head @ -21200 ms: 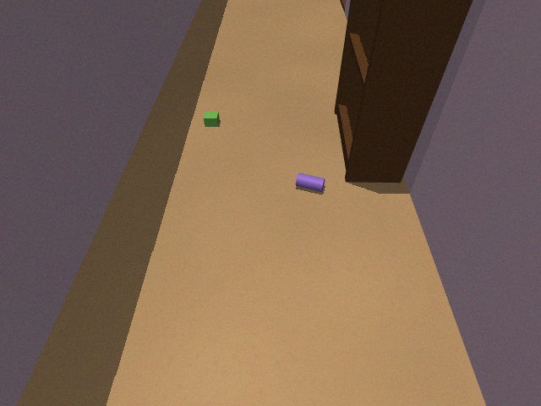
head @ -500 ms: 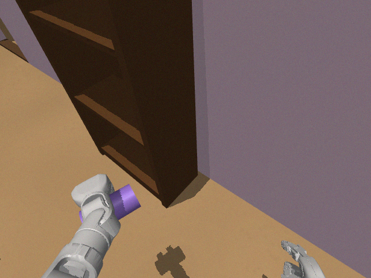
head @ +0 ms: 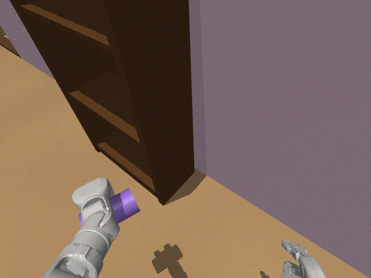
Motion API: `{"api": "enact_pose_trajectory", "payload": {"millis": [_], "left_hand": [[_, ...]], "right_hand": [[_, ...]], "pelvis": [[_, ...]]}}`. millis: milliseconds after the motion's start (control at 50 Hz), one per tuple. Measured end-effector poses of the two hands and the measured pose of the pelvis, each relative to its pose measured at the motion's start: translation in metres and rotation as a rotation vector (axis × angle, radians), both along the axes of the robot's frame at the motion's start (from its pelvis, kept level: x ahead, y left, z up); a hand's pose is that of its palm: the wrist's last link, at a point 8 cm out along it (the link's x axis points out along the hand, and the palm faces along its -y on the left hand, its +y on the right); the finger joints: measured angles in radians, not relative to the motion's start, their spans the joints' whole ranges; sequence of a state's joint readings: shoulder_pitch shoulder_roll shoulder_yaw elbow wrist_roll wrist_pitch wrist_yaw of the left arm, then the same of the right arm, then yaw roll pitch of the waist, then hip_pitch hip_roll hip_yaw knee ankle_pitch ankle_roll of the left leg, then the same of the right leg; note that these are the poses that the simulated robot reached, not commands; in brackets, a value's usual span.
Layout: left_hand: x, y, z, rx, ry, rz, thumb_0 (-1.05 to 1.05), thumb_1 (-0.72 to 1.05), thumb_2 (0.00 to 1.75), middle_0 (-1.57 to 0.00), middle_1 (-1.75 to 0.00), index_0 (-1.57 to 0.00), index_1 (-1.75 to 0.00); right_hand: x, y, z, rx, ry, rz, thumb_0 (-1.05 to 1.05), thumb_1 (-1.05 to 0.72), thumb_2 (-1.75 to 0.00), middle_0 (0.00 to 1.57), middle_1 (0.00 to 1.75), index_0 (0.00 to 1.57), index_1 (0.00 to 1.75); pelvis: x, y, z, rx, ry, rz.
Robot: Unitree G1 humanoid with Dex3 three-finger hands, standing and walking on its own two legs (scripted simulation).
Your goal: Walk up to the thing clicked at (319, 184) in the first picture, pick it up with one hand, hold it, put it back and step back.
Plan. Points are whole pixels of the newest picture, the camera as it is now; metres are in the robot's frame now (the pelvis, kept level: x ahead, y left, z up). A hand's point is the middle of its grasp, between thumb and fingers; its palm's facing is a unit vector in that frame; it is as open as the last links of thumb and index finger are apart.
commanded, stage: crouch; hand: left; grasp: from above
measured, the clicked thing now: (110, 212) +0.31 +0.22 -0.11
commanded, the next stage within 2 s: lower in 1.72 s
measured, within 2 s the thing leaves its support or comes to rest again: neither
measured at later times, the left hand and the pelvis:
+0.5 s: hand (122, 220) +0.36 +0.25 -0.29, palm faces -0.31 -0.17 -0.93, open 9.3 cm; pelvis -0.05 +0.01 -0.16, yaw -2 degrees
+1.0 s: hand (132, 232) +0.39 +0.26 -0.48, palm faces -0.37 -0.20 -0.91, open 9.1 cm; pelvis -0.07 +0.01 -0.32, yaw -5 degrees
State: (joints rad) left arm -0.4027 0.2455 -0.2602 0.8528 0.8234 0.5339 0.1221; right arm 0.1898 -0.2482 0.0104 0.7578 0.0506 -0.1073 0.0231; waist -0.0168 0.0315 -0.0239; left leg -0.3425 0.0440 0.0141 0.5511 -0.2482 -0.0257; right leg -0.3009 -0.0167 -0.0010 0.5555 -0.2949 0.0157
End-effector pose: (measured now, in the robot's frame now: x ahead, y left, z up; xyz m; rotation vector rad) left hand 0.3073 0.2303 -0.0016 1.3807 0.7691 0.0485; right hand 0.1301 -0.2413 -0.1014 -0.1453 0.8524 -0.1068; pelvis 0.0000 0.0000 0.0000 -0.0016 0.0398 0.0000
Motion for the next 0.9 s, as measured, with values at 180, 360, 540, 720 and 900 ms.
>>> {"api": "enact_pose_trajectory", "payload": {"millis": [180, 360, 540, 720, 900], "left_hand": [[-0.007, 0.002, -0.062, 0.022, 0.065, -0.059, 0.0, 0.16, 0.22, -0.77, -0.45, -0.79, -0.42], [0.023, 0.012, -0.153, 0.069, -0.027, -0.066, 0.0, 0.16, 0.21, -0.77, -0.45, -0.8, -0.41], [0.062, 0.017, -0.25, 0.062, -0.082, 0.081, 0.0, 0.14, 0.27, -0.77, -0.44, -0.79, -0.4], [0.075, 0.018, -0.329, 0.023, -0.032, 0.008, 0.0, 0.14, 0.27, -0.8, -0.38, -0.82, -0.36], [0.08, 0.029, -0.396, 0.011, -0.025, -0.026, 0.0, 0.18, 0.21, -0.82, -0.33, -0.84, -0.3]], "right_hand": [[-0.036, -0.013, -0.015, -0.054, 0.114, -0.021, 0.01, -0.87, -0.89, 0.21, 0.3, 0.2, 0.3], [-0.103, -0.032, -0.09, -0.13, 0.304, -0.067, 0.01, -0.87, -0.89, 0.2, 0.3, 0.2, 0.3], [-0.157, -0.016, -0.193, -0.092, 0.437, -0.089, 0.01, -0.87, -0.89, 0.2, 0.29, 0.2, 0.3], [-0.169, 0.006, -0.271, -0.03, 0.481, -0.091, 0.01, -0.87, -0.89, 0.21, 0.29, 0.2, 0.3], [-0.152, 0.002, -0.319, -0.062, 0.472, -0.02, 0.01, -0.88, -0.89, 0.21, 0.3, 0.2, 0.3]], "pelvis": [[-0.01, 0.0, -0.015, -0.006, 0.089, -0.003], [-0.032, 0.005, -0.09, -0.022, 0.319, -0.014], [-0.057, 0.007, -0.183, -0.038, 0.504, -0.032], [-0.066, 0.008, -0.248, -0.052, 0.58, -0.042], [-0.064, 0.007, -0.3, -0.058, 0.619, -0.048]]}}
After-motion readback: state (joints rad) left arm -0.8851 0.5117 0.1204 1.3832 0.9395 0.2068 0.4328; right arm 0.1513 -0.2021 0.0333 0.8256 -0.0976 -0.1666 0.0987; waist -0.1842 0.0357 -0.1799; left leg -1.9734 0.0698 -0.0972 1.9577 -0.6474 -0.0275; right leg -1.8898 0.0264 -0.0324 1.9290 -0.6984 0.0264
